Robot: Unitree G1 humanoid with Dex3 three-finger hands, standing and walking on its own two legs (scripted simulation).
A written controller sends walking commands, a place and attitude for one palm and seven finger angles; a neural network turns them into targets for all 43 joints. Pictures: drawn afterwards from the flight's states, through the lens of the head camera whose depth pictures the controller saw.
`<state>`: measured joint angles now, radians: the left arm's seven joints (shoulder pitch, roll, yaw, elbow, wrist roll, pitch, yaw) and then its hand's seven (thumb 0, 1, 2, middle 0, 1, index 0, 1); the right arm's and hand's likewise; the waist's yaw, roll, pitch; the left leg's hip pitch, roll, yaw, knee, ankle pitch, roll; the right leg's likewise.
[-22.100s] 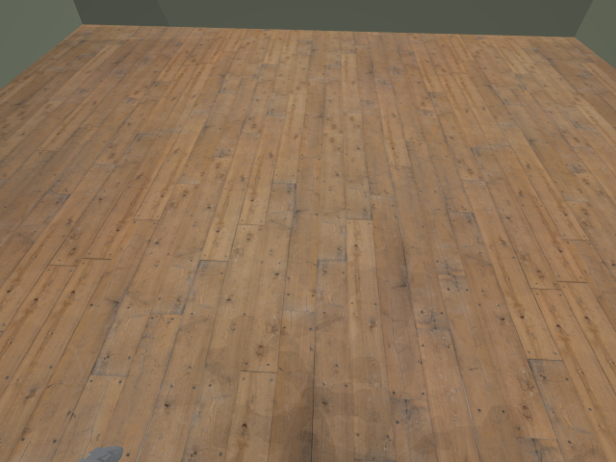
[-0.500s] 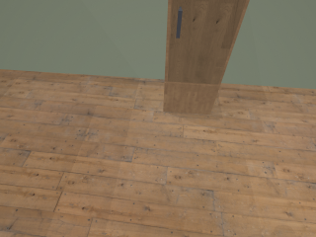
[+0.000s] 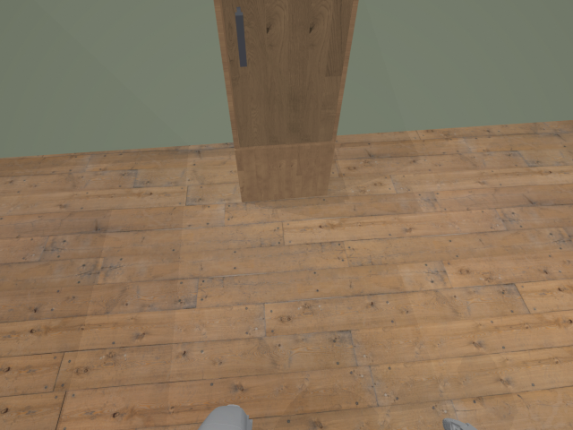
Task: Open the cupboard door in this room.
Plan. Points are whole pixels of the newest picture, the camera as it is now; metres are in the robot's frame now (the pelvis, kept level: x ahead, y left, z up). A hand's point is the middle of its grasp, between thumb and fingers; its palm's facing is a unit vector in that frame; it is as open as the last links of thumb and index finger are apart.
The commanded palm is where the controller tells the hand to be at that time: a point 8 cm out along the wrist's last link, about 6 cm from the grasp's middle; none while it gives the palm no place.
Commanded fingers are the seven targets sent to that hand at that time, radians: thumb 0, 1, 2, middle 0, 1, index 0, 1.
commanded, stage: walk to a spot facing it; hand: left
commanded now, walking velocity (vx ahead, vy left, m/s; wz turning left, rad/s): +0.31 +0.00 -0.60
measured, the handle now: (241, 37) +1.05 +0.25 +0.00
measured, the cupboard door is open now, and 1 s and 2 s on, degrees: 0 0 0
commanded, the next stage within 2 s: turn to face it in 2.00 s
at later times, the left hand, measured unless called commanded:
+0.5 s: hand (175, 323) +0.29 +0.25 -0.17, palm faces -0.29 -0.94 -0.19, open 7.4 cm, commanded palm none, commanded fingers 0.00 0.90 0.90 -0.20 -0.30 -0.20 -0.30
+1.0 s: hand (242, 277) +0.40 +0.14 -0.17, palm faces -0.56 -0.79 -0.25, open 7.4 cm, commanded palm none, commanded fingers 0.00 0.90 0.90 -0.20 -0.30 -0.20 -0.30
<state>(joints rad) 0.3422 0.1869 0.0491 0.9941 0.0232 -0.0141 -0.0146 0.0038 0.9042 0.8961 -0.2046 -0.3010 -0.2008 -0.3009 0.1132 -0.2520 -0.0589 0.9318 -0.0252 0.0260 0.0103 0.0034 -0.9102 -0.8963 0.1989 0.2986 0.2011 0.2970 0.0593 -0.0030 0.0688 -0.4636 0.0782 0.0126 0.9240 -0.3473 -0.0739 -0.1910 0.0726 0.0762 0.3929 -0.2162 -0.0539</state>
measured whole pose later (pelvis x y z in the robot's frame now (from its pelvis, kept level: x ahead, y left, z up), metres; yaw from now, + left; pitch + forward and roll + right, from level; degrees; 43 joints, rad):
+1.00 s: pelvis +0.22 +0.03 -0.01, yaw -36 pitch +0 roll +1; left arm 0.16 0.22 0.05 0.92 0.02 0.03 0.00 0.00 0.91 0.90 -0.20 -0.30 -0.20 -0.30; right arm 0.11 -0.21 -0.04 0.87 -0.02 0.03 -0.01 0.00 -0.91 -0.90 0.20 0.30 0.20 0.30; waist 0.00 0.00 0.11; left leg -0.53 0.13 0.00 1.02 -0.39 -0.09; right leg -0.30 0.06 0.03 0.56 -0.26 -0.06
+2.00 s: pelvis +0.24 -0.02 +0.00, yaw -69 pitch +0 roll +0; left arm 0.26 0.20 0.04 0.96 0.02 -0.03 -0.01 0.00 0.90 0.90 -0.20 -0.30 -0.20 -0.30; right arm 0.18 -0.25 -0.06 0.92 -0.03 0.03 0.02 0.00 -0.91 -0.90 0.20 0.30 0.20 0.30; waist 0.01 0.02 0.05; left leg -0.50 0.10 0.03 0.93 -0.31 -0.09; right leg -0.14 0.07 0.05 0.40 -0.25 -0.06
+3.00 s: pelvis +0.27 -0.14 +0.00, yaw -47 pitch -1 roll +3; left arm 0.17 0.18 0.03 0.94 0.02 0.00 0.03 0.00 0.91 0.90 -0.20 -0.30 -0.20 -0.30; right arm 0.18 -0.32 -0.10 0.96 -0.02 0.08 0.02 0.00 -0.91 -0.90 0.20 0.30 0.20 0.30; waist -0.03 0.03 0.09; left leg -0.52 0.04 -0.02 1.19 -0.37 -0.08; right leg -0.19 -0.07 -0.18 0.50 -0.30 -0.05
